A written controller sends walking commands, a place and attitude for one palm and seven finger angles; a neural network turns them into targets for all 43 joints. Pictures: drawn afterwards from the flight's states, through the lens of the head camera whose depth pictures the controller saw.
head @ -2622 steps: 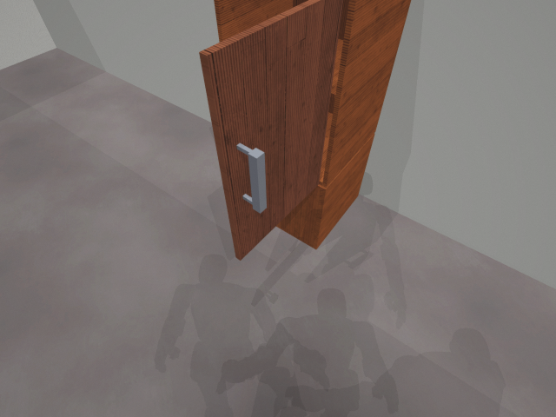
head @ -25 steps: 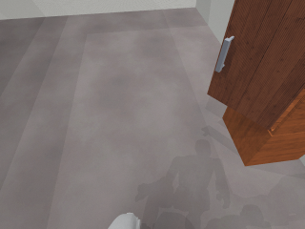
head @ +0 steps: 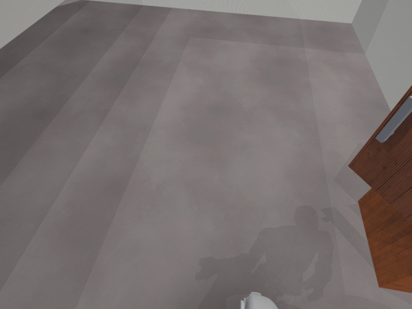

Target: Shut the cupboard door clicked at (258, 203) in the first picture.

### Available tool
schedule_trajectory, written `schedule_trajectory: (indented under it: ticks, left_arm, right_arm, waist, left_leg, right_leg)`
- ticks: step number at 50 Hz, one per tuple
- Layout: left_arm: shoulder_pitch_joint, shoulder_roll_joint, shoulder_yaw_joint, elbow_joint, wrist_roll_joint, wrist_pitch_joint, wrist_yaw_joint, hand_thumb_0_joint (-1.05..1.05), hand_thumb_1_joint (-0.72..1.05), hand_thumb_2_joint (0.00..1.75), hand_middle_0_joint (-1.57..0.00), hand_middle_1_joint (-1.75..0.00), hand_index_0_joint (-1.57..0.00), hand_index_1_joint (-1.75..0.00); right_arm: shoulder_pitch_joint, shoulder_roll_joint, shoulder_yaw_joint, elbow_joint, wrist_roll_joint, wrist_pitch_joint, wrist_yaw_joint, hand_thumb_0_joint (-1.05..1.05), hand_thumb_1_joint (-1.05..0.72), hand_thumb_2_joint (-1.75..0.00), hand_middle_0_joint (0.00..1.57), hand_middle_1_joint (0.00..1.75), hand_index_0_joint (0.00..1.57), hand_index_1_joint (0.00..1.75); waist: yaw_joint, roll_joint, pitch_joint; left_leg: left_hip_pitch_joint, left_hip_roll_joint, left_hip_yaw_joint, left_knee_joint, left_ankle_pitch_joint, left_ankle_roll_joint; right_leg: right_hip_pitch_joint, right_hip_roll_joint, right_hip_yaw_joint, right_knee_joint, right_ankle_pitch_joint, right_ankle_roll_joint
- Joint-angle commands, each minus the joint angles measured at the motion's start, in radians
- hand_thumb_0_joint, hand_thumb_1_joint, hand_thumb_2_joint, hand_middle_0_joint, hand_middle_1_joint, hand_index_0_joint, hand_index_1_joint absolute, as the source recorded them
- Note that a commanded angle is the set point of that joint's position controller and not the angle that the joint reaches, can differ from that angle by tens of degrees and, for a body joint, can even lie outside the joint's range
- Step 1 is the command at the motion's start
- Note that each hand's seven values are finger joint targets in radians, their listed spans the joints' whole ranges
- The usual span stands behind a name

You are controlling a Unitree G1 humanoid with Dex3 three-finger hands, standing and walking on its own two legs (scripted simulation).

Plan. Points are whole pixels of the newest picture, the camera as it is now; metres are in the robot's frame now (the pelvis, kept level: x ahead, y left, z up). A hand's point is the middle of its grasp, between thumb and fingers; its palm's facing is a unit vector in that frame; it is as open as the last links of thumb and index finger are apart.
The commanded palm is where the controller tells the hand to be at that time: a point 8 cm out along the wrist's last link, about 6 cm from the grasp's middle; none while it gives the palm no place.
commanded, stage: turn to face it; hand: left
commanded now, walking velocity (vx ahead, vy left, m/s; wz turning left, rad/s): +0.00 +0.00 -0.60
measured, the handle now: (401, 118) +0.65 -0.55 -0.04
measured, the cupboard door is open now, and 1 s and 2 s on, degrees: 38 38 38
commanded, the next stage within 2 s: take the last steps up to it in 1.68 s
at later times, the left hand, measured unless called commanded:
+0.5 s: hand out of the picture +0.14 +0.14 -0.17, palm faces -0.10 -0.97 -0.21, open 7.4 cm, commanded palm none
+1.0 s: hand (173, 228) +0.33 +0.10 -0.16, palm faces -0.49 -0.81 -0.31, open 7.4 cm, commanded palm none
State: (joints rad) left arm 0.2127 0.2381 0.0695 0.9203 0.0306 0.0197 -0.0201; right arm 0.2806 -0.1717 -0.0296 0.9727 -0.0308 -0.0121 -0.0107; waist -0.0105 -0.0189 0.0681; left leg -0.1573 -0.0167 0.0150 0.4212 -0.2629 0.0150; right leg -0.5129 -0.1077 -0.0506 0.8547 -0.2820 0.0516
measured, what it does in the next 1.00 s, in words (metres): walks ahead, turning right: right foot, then left foot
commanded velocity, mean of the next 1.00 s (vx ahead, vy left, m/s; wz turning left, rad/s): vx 0.00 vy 0.00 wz -0.60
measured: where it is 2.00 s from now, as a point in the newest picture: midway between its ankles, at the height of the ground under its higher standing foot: outside the picture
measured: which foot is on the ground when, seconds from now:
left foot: down 0.00-0.10, up 0.12-0.58, down 0.60-0.98, up 1.00-1.00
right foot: up 0.00-0.08, down 0.10-0.60, up 0.62-0.96, down 0.98-1.00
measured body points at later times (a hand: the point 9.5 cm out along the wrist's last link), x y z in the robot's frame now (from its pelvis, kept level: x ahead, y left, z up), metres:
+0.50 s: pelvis +0.10 -0.04 +0.00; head +0.15 -0.05 +0.45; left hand +0.15 +0.19 -0.15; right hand +0.16 -0.29 -0.14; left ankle +0.13 +0.10 -0.70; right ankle +0.11 -0.12 -0.74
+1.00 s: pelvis +0.12 -0.04 -0.02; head +0.15 -0.08 +0.43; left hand +0.35 +0.15 -0.14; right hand +0.03 -0.30 -0.17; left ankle +0.16 +0.10 -0.73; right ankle +0.06 -0.13 -0.74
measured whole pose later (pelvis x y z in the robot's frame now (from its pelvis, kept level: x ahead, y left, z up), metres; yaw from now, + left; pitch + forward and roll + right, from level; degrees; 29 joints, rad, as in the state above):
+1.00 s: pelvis +0.12 -0.04 -0.02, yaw -32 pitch +1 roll +0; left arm 0.16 0.26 0.08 0.88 0.03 0.04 -0.03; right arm 0.22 -0.26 -0.06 0.92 -0.02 0.03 -0.02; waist -0.01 0.05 0.08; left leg -0.27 0.17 0.20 0.71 -0.43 -0.06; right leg -0.30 -0.02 -0.06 0.61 -0.31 -0.02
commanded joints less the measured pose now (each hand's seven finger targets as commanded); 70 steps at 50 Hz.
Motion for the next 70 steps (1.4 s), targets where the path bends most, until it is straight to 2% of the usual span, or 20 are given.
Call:
schedule_trajectory:
  ticks: [1,4,6,7,13,23,27,28,30,32,35,44,47,48,49,50,55,67,69,70]
  left_arm:
    - [0.038,0.017,-0.003,-0.034,-0.006,-0.028,0.005,0.00,0.90,0.90,-0.20,-0.30,-0.20,-0.30]
    - [0.201,0.070,0.013,0.038,-0.004,-0.042,0.017,0.00,0.90,0.90,-0.20,-0.30,-0.20,-0.30]
    - [0.236,0.181,0.027,0.044,-0.004,-0.050,0.028,0.00,0.90,0.90,-0.20,-0.30,-0.20,-0.30]
    - [0.194,0.157,0.023,0.032,-0.011,-0.046,0.034,0.00,0.90,0.90,-0.20,-0.30,-0.20,-0.30]
    - [0.089,0.073,0.036,0.022,-0.010,-0.039,0.050,0.00,0.90,0.90,-0.20,-0.30,-0.20,-0.30]
    - [0.100,0.113,0.058,0.021,0.000,-0.017,0.045,0.00,0.90,0.90,-0.20,-0.30,-0.20,-0.30]
    - [0.029,0.125,0.064,-0.009,-0.010,-0.003,0.039,0.00,0.90,0.90,-0.20,-0.30,-0.20,-0.30]
    - [0.008,0.107,0.058,-0.021,-0.014,0.000,0.036,0.00,0.90,0.90,-0.20,-0.30,-0.20,-0.30]
    - [0.002,0.048,0.045,-0.064,-0.022,0.004,0.022,0.00,0.90,0.90,-0.20,-0.30,-0.20,-0.30]
    - [0.018,0.092,0.061,-0.064,-0.004,0.014,0.007,0.00,0.90,0.90,-0.20,-0.30,-0.20,-0.30]
    - [0.026,0.081,0.062,-0.055,-0.004,0.033,-0.008,0.00,0.90,0.90,-0.20,-0.30,-0.20,-0.30]
    - [-0.075,0.062,0.031,-0.114,-0.007,0.025,-0.019,0.00,0.90,0.90,-0.20,-0.30,-0.20,-0.30]
    - [0.024,0.099,0.040,-0.091,-0.006,0.013,-0.016,0.00,0.90,0.90,-0.20,-0.30,-0.20,-0.30]
    - [0.104,0.181,0.053,-0.067,0.001,-0.002,-0.007,0.00,0.90,0.90,-0.20,-0.30,-0.20,-0.30]
    - [0.168,0.294,0.078,-0.051,0.007,-0.012,0.011,0.00,0.90,0.90,-0.20,-0.30,-0.20,-0.30]
    - [0.195,0.298,0.075,-0.036,-0.011,-0.008,0.026,0.00,0.90,0.90,-0.20,-0.30,-0.20,-0.30]
    - [-0.002,0.177,0.047,-0.102,-0.012,-0.006,0.042,0.00,0.90,0.90,-0.20,-0.30,-0.20,-0.30]
    - [-0.059,0.184,0.056,-0.107,-0.009,0.013,0.027,0.00,0.90,0.90,-0.20,-0.30,-0.20,-0.30]
    - [-0.007,0.076,0.037,-0.124,-0.025,0.022,0.017,0.00,0.90,0.90,-0.20,-0.30,-0.20,-0.30]
    - [-0.040,0.094,0.035,-0.137,-0.017,0.021,0.015,0.00,0.90,0.90,-0.20,-0.30,-0.20,-0.30]
  right_arm:
    - [0.009,-0.173,-0.042,-0.019,0.003,-0.014,-0.017,0.00,-0.90,-0.90,0.20,0.30,0.20,0.30]
    - [0.022,-0.129,-0.035,0.010,0.013,-0.008,-0.012,0.00,-0.90,-0.90,0.20,0.30,0.20,0.30]
    - [0.084,-0.074,-0.029,-0.012,0.021,0.006,-0.008,0.00,-0.90,-0.90,0.20,0.30,0.20,0.30]
    - [0.060,-0.093,-0.031,-0.005,0.016,0.016,-0.010,0.00,-0.90,-0.90,0.20,0.30,0.20,0.30]
    - [-0.006,-0.059,-0.030,0.012,0.018,0.031,-0.014,0.00,-0.90,-0.90,0.20,0.30,0.20,0.30]
    - [-0.140,-0.080,-0.039,-0.082,0.026,0.030,-0.025,0.00,-0.90,-0.90,0.20,0.30,0.20,0.30]
    - [-0.072,-0.097,-0.041,-0.077,0.031,0.019,-0.034,0.00,-0.90,-0.90,0.20,0.30,0.20,0.30]
    - [-0.038,-0.121,-0.047,-0.070,0.030,0.012,-0.037,0.00,-0.90,-0.90,0.20,0.30,0.20,0.30]
    - [-0.012,-0.260,-0.067,-0.096,0.006,0.005,-0.044,0.00,-0.90,-0.90,0.20,0.30,0.20,0.30]
    - [-0.085,-0.227,-0.053,-0.129,-0.002,0.008,-0.045,0.00,-0.90,-0.90,0.20,0.30,0.20,0.30]
    - [-0.153,-0.201,-0.042,-0.154,-0.005,0.006,-0.047,0.00,-0.90,-0.90,0.20,0.30,0.20,0.30]
    - [-0.032,-0.250,-0.068,-0.108,-0.002,0.014,-0.026,0.00,-0.90,-0.90,0.20,0.30,0.20,0.30]
    - [-0.078,-0.267,-0.074,-0.122,0.007,0.018,-0.018,0.00,-0.90,-0.90,0.20,0.30,0.20,0.30]
    - [-0.079,-0.232,-0.068,-0.138,0.018,0.020,-0.010,0.00,-0.90,-0.90,0.20,0.30,0.20,0.30]
    - [-0.135,-0.140,-0.041,-0.192,0.021,0.019,-0.007,0.00,-0.90,-0.90,0.20,0.30,0.20,0.30]
    - [-0.144,-0.180,-0.038,-0.192,0.020,0.036,-0.021,0.00,-0.90,-0.90,0.20,0.30,0.20,0.30]
    - [-0.121,-0.170,-0.040,-0.146,0.017,0.039,-0.014,0.00,-0.90,-0.90,0.20,0.30,0.20,0.30]
    - [-0.022,-0.148,-0.042,-0.132,0.028,0.020,-0.019,0.00,-0.90,-0.90,0.20,0.30,0.20,0.30]
    - [0.032,-0.289,-0.062,-0.125,0.006,0.000,-0.027,0.00,-0.90,-0.90,0.20,0.30,0.20,0.30]
    - [0.047,-0.319,-0.065,-0.133,0.000,0.005,-0.033,0.00,-0.90,-0.90,0.20,0.30,0.20,0.30]
  waist:
    - [0.019,0.135,-0.010]
    - [0.082,-0.038,-0.038]
    - [0.067,-0.322,-0.058]
    - [0.057,-0.238,-0.021]
    - [0.012,-0.032,-0.129]
    - [0.045,-0.087,-0.124]
    - [-0.002,-0.091,-0.134]
    - [-0.021,-0.038,-0.135]
    - [-0.032,0.336,-0.111]
    - [0.010,0.150,-0.070]
    - [0.043,0.176,-0.049]
    - [-0.024,0.264,-0.096]
    - [0.041,0.195,-0.130]
    - [0.080,0.011,-0.180]
    - [0.115,-0.297,-0.164]
    - [0.118,-0.250,-0.173]
    - [0.027,-0.141,-0.141]
    - [-0.028,-0.133,-0.100]
    - [-0.029,0.312,-0.138]
    - [-0.046,0.327,-0.109]
  left_leg:
    - [-0.077,0.231,-0.138,-0.124,0.054,0.141]
    - [-0.182,0.122,-0.007,0.087,-0.080,0.044]
    - [-0.298,-0.008,0.064,0.482,-0.414,-0.012]
    - [-0.289,0.029,0.003,0.571,-0.377,-0.014]
    - [-0.291,0.066,-0.013,0.607,-0.128,-0.053]
    - [-0.290,0.043,-0.033,0.357,-0.153,-0.072]
    - [-0.048,0.028,-0.030,0.095,-0.003,-0.061]
    - [0.079,0.070,-0.040,-0.006,0.051,-0.055]
    - [0.143,0.460,-0.409,-0.192,0.142,0.109]
    - [-0.012,0.451,-0.304,-0.180,0.199,0.174]
    - [-0.019,0.353,-0.118,-0.122,0.349,0.131]
    - [0.097,0.353,0.056,0.010,0.547,0.095]
    - [-0.011,0.333,0.112,0.164,0.433,0.025]
    - [-0.144,0.257,0.171,0.350,0.263,-0.035]
    - [-0.442,0.082,0.186,0.614,-0.358,-0.093]
    - [-0.453,0.099,0.017,0.744,-0.402,-0.085]
    - [-0.427,0.122,-0.020,0.719,-0.151,-0.109]
    - [-0.044,0.042,0.009,0.099,0.014,-0.084]
    - [0.135,0.362,-0.327,-0.144,0.053,0.023]
    - [0.057,0.494,-0.429,-0.185,0.109,0.118]
  right_leg:
    - [0.168,0.052,-0.034,-0.189,0.051,-0.014]
    - [0.421,0.035,0.058,-0.380,0.136,-0.041]
    - [0.433,-0.274,0.514,-0.635,0.111,-0.222]
    - [0.352,-0.253,0.535,-0.674,0.037,-0.256]
    - [0.385,-0.111,0.303,-0.569,0.451,-0.229]
    - [0.402,-0.101,0.428,-0.522,0.463,-0.252]
    - [0.241,-0.041,0.428,-0.456,0.373,-0.188]
    - [0.135,0.012,0.384,-0.416,0.262,-0.145]
    - [-0.084,0.207,0.117,-0.040,-0.313,-0.044]
    - [-0.031,0.142,0.113,0.245,-0.247,-0.024]
    - [-0.045,0.104,0.091,0.304,-0.169,0.000]
    - [0.102,0.111,-0.045,-0.102,-0.122,-0.019]
    - [0.329,0.110,-0.047,-0.353,0.092,-0.049]
    - [0.504,-0.007,0.097,-0.460,0.303,-0.093]
    - [0.615,-0.257,0.466,-0.481,0.742,-0.214]
    - [0.551,-0.309,0.474,-0.472,0.789,-0.295]
    - [0.444,-0.129,0.289,-0.445,0.642,-0.242]
    - [0.170,-0.042,0.405,-0.416,0.258,-0.172]
    - [-0.046,0.182,0.196,-0.124,-0.162,-0.064]
    - [-0.057,0.175,0.112,0.108,-0.336,-0.040]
